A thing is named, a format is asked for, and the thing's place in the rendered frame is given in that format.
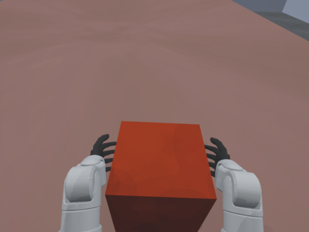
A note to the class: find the right robot forearm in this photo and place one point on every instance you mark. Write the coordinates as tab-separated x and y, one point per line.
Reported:
242	198

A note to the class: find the carton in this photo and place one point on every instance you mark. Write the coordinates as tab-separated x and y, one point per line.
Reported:
160	179

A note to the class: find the left robot forearm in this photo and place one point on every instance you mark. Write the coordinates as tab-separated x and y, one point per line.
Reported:
82	196

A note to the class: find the robot right hand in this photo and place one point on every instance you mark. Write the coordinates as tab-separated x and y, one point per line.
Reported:
221	153

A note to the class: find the robot left hand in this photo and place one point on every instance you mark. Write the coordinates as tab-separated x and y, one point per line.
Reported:
99	147

